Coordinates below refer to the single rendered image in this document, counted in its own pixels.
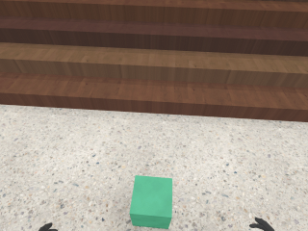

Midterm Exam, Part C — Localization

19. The right robot hand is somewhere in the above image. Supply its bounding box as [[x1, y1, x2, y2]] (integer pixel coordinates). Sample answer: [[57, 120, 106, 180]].
[[249, 218, 275, 231]]

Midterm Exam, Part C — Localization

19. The carton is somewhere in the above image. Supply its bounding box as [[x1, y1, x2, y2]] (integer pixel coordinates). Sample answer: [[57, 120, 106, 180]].
[[129, 175, 173, 229]]

